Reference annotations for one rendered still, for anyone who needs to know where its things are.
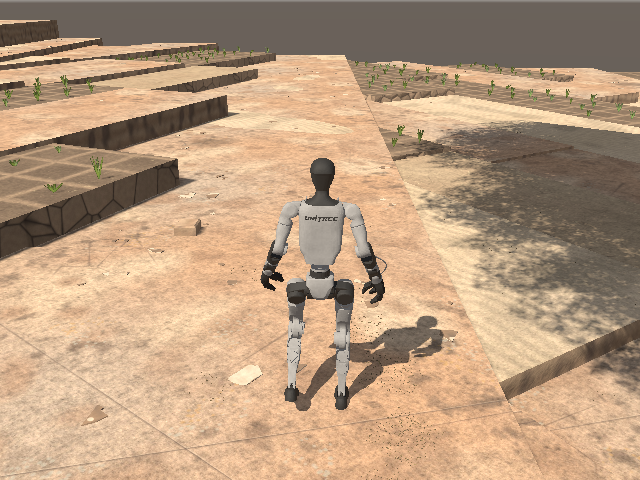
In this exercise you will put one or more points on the left robot thigh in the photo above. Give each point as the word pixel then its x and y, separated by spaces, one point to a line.
pixel 296 295

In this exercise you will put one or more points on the robot left forearm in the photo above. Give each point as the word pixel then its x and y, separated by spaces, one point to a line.
pixel 271 261

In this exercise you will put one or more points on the humanoid robot torso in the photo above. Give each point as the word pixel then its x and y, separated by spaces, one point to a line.
pixel 320 240

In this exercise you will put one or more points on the robot right forearm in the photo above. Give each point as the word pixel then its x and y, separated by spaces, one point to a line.
pixel 371 267

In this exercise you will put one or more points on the left robot hand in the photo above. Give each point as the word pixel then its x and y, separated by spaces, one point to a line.
pixel 265 280

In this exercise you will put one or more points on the left robot upper arm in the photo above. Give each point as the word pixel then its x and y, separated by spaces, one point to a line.
pixel 289 210

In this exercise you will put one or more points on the right robot hand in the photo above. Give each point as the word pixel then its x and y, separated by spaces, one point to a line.
pixel 379 288

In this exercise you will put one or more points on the right robot upper arm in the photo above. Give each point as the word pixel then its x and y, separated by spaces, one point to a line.
pixel 352 212

